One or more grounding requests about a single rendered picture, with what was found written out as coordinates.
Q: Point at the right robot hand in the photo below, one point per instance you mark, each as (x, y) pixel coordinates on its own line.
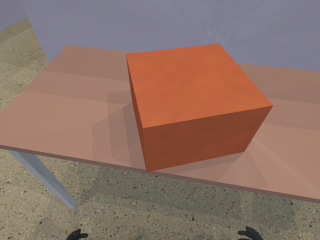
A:
(251, 233)

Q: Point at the carton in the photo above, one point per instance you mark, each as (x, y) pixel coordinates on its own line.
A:
(192, 104)

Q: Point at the table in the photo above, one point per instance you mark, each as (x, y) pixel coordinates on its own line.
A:
(79, 108)

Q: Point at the left robot hand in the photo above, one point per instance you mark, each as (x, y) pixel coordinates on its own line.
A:
(76, 235)

